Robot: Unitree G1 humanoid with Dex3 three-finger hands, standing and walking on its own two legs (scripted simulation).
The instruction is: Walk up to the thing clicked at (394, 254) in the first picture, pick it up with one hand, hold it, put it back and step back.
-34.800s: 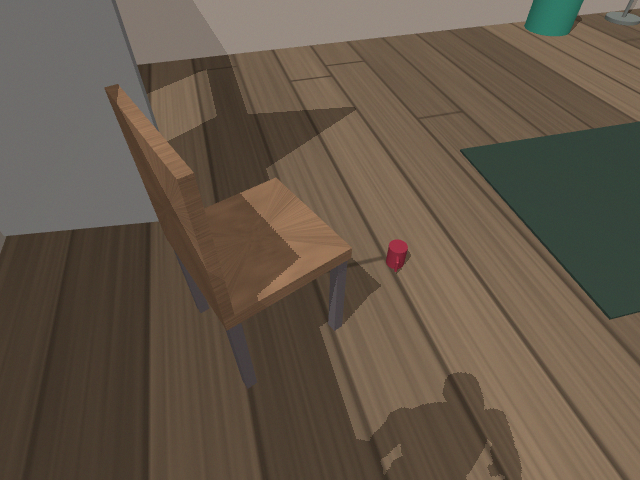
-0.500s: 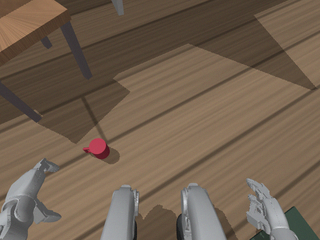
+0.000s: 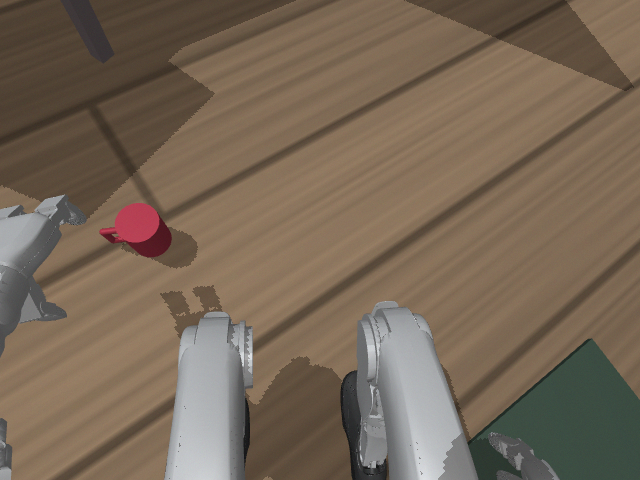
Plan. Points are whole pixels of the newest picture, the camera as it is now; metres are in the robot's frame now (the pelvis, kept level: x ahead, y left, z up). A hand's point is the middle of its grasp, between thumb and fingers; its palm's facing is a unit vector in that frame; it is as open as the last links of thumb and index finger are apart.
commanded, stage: rise first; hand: left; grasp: from above
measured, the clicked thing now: (135, 232) +0.51 +0.31 -0.35
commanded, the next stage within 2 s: approach in 0.98 s
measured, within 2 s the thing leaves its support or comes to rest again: neither
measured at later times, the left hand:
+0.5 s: hand (68, 249) +0.43 +0.35 -0.19, palm faces -0.46 -0.06 -0.89, open 13.0 cm
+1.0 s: hand (82, 242) +0.44 +0.34 -0.22, palm faces -0.44 -0.05 -0.90, open 12.9 cm
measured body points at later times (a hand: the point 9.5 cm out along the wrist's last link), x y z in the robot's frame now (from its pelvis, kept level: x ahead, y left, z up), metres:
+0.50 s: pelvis +0.01 +0.01 -0.04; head +0.23 +0.08 +0.34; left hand +0.45 +0.35 -0.14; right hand +0.09 -0.27 -0.15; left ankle +0.08 +0.12 -0.36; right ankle +0.11 -0.13 -0.36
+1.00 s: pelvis +0.01 +0.01 -0.06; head +0.25 +0.08 +0.32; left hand +0.46 +0.34 -0.16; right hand +0.07 -0.28 -0.16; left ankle +0.08 +0.12 -0.36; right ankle +0.11 -0.13 -0.36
